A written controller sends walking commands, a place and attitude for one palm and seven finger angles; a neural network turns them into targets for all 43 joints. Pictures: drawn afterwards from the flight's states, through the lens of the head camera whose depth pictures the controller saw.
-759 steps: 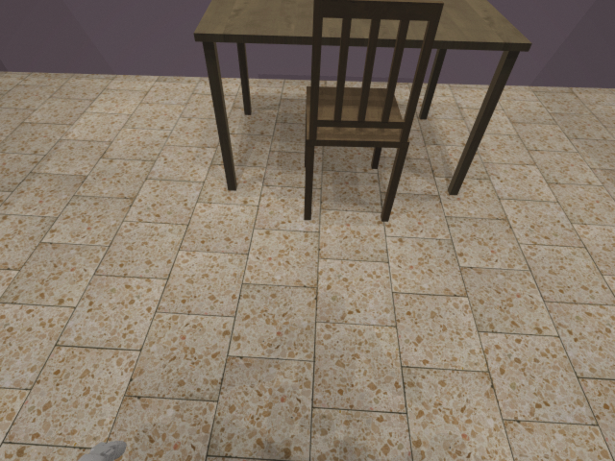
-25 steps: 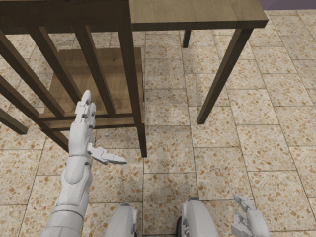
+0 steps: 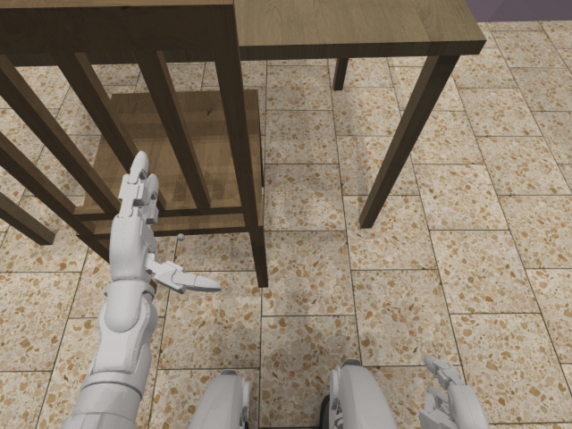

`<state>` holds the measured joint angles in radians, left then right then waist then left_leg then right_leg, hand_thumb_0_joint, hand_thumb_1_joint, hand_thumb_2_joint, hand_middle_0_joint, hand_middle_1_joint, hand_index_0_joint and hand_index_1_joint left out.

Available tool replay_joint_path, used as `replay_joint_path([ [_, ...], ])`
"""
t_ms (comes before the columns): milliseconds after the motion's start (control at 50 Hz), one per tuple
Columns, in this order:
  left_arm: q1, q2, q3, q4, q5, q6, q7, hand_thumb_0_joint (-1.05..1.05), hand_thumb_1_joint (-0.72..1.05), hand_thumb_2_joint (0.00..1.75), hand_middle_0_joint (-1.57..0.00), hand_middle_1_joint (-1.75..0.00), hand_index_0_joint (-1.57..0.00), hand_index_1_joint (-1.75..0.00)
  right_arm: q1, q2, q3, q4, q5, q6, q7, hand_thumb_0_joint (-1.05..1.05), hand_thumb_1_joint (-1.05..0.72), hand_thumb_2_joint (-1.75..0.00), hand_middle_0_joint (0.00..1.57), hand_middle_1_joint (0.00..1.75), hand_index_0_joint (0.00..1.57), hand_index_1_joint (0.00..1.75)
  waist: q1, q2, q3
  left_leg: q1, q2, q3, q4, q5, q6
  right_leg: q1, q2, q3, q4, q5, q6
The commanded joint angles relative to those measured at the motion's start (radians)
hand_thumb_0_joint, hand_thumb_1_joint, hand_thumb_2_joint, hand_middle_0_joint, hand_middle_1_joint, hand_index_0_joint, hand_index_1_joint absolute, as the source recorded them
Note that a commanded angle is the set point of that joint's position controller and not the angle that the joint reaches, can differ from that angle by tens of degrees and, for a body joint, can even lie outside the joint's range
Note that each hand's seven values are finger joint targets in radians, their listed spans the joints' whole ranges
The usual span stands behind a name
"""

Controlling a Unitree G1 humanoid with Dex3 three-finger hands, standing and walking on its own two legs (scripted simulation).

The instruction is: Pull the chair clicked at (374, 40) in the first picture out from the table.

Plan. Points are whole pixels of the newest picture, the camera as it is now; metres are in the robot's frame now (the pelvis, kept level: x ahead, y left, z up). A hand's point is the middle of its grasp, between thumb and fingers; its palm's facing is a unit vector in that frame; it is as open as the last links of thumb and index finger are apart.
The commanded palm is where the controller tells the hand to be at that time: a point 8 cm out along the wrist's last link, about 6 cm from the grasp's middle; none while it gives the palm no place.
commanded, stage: aim the fingers beside a spindle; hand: left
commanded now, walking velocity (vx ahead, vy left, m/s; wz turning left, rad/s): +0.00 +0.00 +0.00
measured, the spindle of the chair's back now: (125, 149) +0.50 +0.26 +0.04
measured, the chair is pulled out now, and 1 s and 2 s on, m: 0.00 0.00 0.00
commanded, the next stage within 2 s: push the fingers through the gap in 0.86 s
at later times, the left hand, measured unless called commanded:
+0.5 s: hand (186, 250) +0.35 +0.15 +0.01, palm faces +0.04 -1.00 -0.03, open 16.9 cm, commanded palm +0.32 +0.19 +0.02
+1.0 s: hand (189, 242) +0.35 +0.14 +0.04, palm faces +0.04 -1.00 -0.03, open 16.9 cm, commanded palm +0.33 +0.19 +0.03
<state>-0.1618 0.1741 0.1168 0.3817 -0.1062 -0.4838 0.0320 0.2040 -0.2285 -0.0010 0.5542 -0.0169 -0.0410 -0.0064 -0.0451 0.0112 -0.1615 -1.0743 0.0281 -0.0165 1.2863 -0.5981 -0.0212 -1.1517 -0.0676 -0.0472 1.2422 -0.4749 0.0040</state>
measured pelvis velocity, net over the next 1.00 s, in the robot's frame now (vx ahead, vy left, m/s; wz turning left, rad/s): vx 0.00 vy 0.01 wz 0.00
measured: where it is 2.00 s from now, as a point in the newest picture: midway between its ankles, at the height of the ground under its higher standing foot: outside the picture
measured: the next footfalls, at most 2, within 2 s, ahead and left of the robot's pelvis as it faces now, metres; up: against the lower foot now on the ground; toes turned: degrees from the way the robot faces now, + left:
none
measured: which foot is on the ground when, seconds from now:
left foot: down 0.00-1.00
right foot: down 0.00-1.00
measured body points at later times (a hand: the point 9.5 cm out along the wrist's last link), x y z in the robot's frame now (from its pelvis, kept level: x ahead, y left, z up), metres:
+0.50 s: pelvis +0.00 +0.00 +0.00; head +0.11 +0.00 +0.44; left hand +0.34 +0.20 +0.02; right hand +0.15 -0.24 -0.11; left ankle +0.01 +0.13 -0.62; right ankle +0.06 -0.13 -0.62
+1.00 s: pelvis +0.00 +0.01 +0.00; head +0.11 +0.01 +0.44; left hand +0.34 +0.19 +0.04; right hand +0.15 -0.24 -0.11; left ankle +0.01 +0.13 -0.62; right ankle +0.06 -0.13 -0.62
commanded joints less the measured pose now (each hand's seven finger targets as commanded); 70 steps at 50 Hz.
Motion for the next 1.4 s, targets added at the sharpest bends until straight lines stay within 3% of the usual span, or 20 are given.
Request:
replay_joint_path([
  [0,-0.111,0.006,-0.059,-0.092,-0.02,-0.016,-0.065,0.0,-0.5,0.3,-0.06,-0.08,-0.06,-0.08,0.034,-0.144,-0.051,-0.121,0.011,-0.044,-0.003,0.0,-0.9,-0.9,0.2,0.3,0.2,0.3,-0.03,-0.039,-0.327,0.099,-0.044,0.009,-0.192,0.242,0.025,0.355,0.05,0.013,-0.177,0.175,-0.026],
  [80,-0.173,0.024,-0.047,-0.148,-0.034,-0.024,-0.075,0.0,-0.5,0.3,-0.06,-0.08,-0.06,-0.08,0.032,-0.148,-0.056,-0.122,0.012,-0.047,-0.01,0.0,-0.9,-0.9,0.2,0.3,0.2,0.3,-0.023,-0.037,-0.361,0.112,-0.046,0.007,-0.18,0.244,0.026,0.345,0.044,0.015,-0.171,0.17,-0.023],
  [200,-0.249,0.172,0.089,-0.311,-0.004,-0.117,0.014,0.0,-0.5,0.3,-0.06,-0.08,-0.06,-0.08,0.017,-0.129,-0.053,-0.12,-0.01,-0.058,-0.015,0.0,-0.9,-0.9,0.2,0.3,0.2,0.3,0.014,0.049,-0.455,0.154,-0.048,0.008,-0.172,0.327,0.027,0.386,0.042,0.026,-0.131,0.237,-0.026],
  [320,-0.138,0.072,0.021,-0.093,-0.01,-0.046,-0.032,0.0,-0.5,0.3,-0.06,-0.08,-0.06,-0.08,0.019,-0.133,-0.047,-0.108,0.002,-0.047,-0.006,0.0,-0.9,-0.9,0.2,0.3,0.2,0.3,-0.014,-0.015,-0.336,0.079,-0.051,0.02,-0.184,0.23,0.026,0.376,0.047,0.028,-0.173,0.169,-0.022],
  [400,-0.146,0.008,-0.045,-0.056,-0.043,-0.003,-0.096,0.0,-0.5,0.3,-0.06,-0.08,-0.06,-0.08,0.026,-0.15,-0.049,-0.124,0.017,-0.046,-0.009,0.0,-0.9,-0.9,0.2,0.3,0.2,0.3,-0.032,-0.058,-0.321,0.074,-0.049,0.013,-0.184,0.204,0.028,0.347,0.048,0.021,-0.185,0.138,-0.022],
  [540,-0.311,0.125,0.036,-0.305,-0.027,-0.111,-0.024,0.0,-0.5,0.3,-0.06,-0.08,-0.06,-0.08,0.021,-0.136,-0.053,-0.109,-0.005,-0.067,-0.021,0.0,-0.9,-0.9,0.2,0.3,0.2,0.3,-0.012,0.055,-0.466,0.184,-0.044,0.001,-0.169,0.318,0.025,0.35,0.043,0.022,-0.136,0.216,-0.024],
  [600,-0.239,0.142,0.056,-0.256,-0.002,-0.107,0.005,0.0,-0.5,0.3,-0.06,-0.08,-0.06,-0.08,0.021,-0.136,-0.052,-0.107,-0.008,-0.064,-0.014,0.0,-0.9,-0.9,0.2,0.3,0.2,0.3,-0.003,0.041,-0.432,0.165,-0.042,-0.004,-0.181,0.314,0.023,0.348,0.046,0.013,-0.133,0.204,-0.027],
  [680,-0.185,0.056,-0.009,-0.051,0.006,-0.027,-0.02,0.0,-0.5,0.3,-0.06,-0.08,-0.06,-0.08,0.023,-0.144,-0.046,-0.102,0.002,-0.045,-0.004,0.0,-0.9,-0.9,0.2,0.3,0.2,0.3,-0.029,-0.024,-0.299,0.079,-0.048,0.006,-0.189,0.193,0.025,0.306,0.048,0.011,-0.17,0.107,-0.023],
  [720,-0.168,0.062,0.017,0.022,-0.005,0.003,-0.039,0.0,-0.5,0.3,-0.06,-0.08,-0.06,-0.08,0.031,-0.153,-0.045,-0.108,0.01,-0.037,-0.005,0.0,-0.9,-0.9,0.2,0.3,0.2,0.3,-0.027,-0.061,-0.268,0.05,-0.049,0.007,-0.194,0.173,0.024,0.303,0.05,0.01,-0.177,0.088,-0.024],
  [760,-0.219,0.08,0.031,-0.037,-0.021,-0.003,-0.053,0.0,-0.5,0.3,-0.06,-0.08,-0.06,-0.08,0.032,-0.154,-0.049,-0.117,0.01,-0.037,-0.01,0.0,-0.9,-0.9,0.2,0.3,0.2,0.3,-0.017,-0.052,-0.341,0.064,-0.05,0.011,-0.184,0.198,0.026,0.335,0.046,0.021,-0.169,0.119,-0.023],
  [780,-0.241,0.058,0.009,-0.092,-0.029,-0.015,-0.06,0.0,-0.5,0.3,-0.06,-0.08,-0.06,-0.08,0.028,-0.149,-0.049,-0.126,0.008,-0.04,-0.01,0.0,-0.9,-0.9,0.2,0.3,0.2,0.3,-0.013,-0.015,-0.382,0.088,-0.052,0.014,-0.181,0.229,0.027,0.354,0.045,0.024,-0.164,0.155,-0.025],
  [860,-0.244,0.102,0.023,-0.334,-0.037,-0.095,-0.036,0.0,-0.5,0.3,-0.06,-0.08,-0.06,-0.08,0.033,-0.133,-0.057,-0.133,-0.003,-0.055,-0.01,0.0,-0.9,-0.9,0.2,0.3,0.2,0.3,0.011,0.074,-0.544,0.236,-0.04,0.005,-0.182,0.417,0.017,0.404,0.045,0.017,-0.126,0.309,-0.03],
  [900,-0.19,0.086,-0.004,-0.356,-0.027,-0.102,-0.018,0.0,-0.5,0.3,-0.06,-0.08,-0.06,-0.08,0.042,-0.132,-0.058,-0.129,-0.006,-0.06,-0.006,0.0,-0.9,-0.9,0.2,0.3,0.2,0.3,-0.002,0.054,-0.528,0.254,-0.034,-0.006,-0.18,0.462,0.017,0.392,0.047,0.005,-0.122,0.333,-0.029],
  [1000,-0.205,0.052,-0.028,-0.093,0.018,-0.034,-0.001,0.0,-0.5,0.3,-0.06,-0.08,-0.06,-0.08,0.04,-0.146,-0.051,-0.091,0.0,-0.039,-0.004,0.0,-0.9,-0.9,0.2,0.3,0.2,0.3,-0.052,-0.048,-0.261,0.098,-0.039,-0.007,-0.189,0.228,0.024,0.281,0.05,0.0,-0.17,0.136,-0.021],
  [1080,-0.328,0.084,0.015,-0.057,0.011,-0.015,-0.007,0.0,-0.5,0.3,-0.06,-0.08,-0.06,-0.08,0.032,-0.149,-0.046,-0.102,0.006,-0.032,-0.014,0.0,-0.9,-0.9,0.2,0.3,0.2,0.3,-0.038,-0.024,-0.296,0.086,-0.052,0.005,-0.199,0.17,0.026,0.301,0.044,0.016,-0.184,0.083,-0.023],
  [1120,-0.375,0.12,0.054,-0.133,-0.005,-0.038,-0.009,0.0,-0.5,0.3,-0.06,-0.08,-0.06,-0.08,0.031,-0.143,-0.048,-0.108,0.001,-0.04,-0.02,0.0,-0.9,-0.9,0.2,0.3,0.2,0.3,-0.015,0.03,-0.403,0.135,-0.052,0.007,-0.193,0.242,0.025,0.346,0.042,0.023,-0.165,0.152,-0.027],
  [1180,-0.389,0.12,0.051,-0.204,-0.018,-0.077,-0.011,0.0,-0.5,0.3,-0.06,-0.08,-0.06,-0.08,0.038,-0.132,-0.049,-0.104,-0.007,-0.05,-0.018,0.0,-0.9,-0.9,0.2,0.3,0.2,0.3,-0.011,0.052,-0.504,0.2,-0.044,0.006,-0.178,0.365,0.021,0.389,0.044,0.022,-0.137,0.275,-0.027],
  [1220,-0.35,0.115,0.051,-0.163,-0.016,-0.08,-0.013,0.0,-0.5,0.3,-0.06,-0.08,-0.06,-0.08,0.05,-0.133,-0.05,-0.093,-0.009,-0.049,-0.014,0.0,-0.9,-0.9,0.2,0.3,0.2,0.3,-0.018,0.04,-0.502,0.199,-0.039,0.003,-0.172,0.399,0.019,0.383,0.047,0.017,-0.129,0.307,-0.024],
  [1320,-0.386,0.078,0.016,0.036,0.006,-0.024,-0.031,0.0,-0.5,0.3,-0.06,-0.08,-0.06,-0.08,0.067,-0.151,-0.048,-0.073,0.0,-0.034,-0.007,0.0,-0.9,-0.9,0.2,0.3,0.2,0.3,-0.058,-0.023,-0.342,0.098,-0.041,0.004,-0.186,0.253,0.021,0.317,0.051,0.012,-0.163,0.181,-0.02],
  [1380,-0.454,0.117,0.061,0.052,-0.004,-0.014,-0.029,0.0,-0.5,0.3,-0.06,-0.08,-0.06,-0.08,0.071,-0.155,-0.05,-0.076,0.004,-0.028,-0.013,0.0,-0.9,-0.9,0.2,0.3,0.2,0.3,-0.049,-0.021,-0.359,0.08,-0.047,0.014,-0.188,0.225,0.025,0.341,0.047,0.028,-0.181,0.157,-0.019],
])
